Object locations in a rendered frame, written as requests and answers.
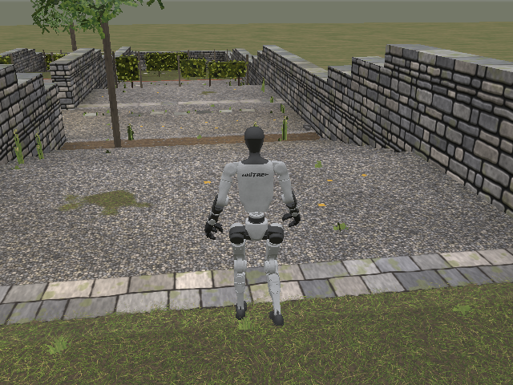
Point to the right robot upper arm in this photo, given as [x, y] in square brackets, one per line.
[280, 169]

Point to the right robot hand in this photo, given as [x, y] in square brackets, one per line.
[296, 219]

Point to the left robot upper arm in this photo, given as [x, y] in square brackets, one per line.
[229, 170]

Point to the left robot hand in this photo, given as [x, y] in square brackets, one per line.
[209, 228]

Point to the robot torso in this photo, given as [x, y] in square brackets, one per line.
[255, 183]

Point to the left robot foot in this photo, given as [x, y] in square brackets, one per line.
[241, 313]

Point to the robot right forearm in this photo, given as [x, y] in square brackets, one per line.
[292, 207]

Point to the robot left forearm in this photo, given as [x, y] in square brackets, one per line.
[215, 212]

